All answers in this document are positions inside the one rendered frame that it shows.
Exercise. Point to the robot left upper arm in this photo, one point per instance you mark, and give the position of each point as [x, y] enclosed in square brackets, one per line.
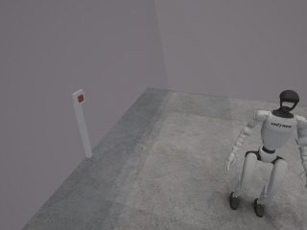
[301, 129]

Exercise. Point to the robot right upper arm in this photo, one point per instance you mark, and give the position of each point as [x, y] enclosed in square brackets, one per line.
[259, 116]

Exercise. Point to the right robot forearm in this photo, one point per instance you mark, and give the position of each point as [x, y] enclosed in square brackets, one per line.
[239, 142]

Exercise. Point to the robot right hand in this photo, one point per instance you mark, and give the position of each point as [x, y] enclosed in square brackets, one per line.
[230, 158]

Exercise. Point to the right robot thigh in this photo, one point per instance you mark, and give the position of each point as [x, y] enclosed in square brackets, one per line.
[249, 166]

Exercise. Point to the robot left shin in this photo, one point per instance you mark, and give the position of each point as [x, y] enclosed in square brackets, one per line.
[264, 198]

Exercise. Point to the panel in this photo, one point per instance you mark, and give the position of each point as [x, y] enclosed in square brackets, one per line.
[81, 122]

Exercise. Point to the button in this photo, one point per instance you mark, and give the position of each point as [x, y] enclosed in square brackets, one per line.
[80, 98]

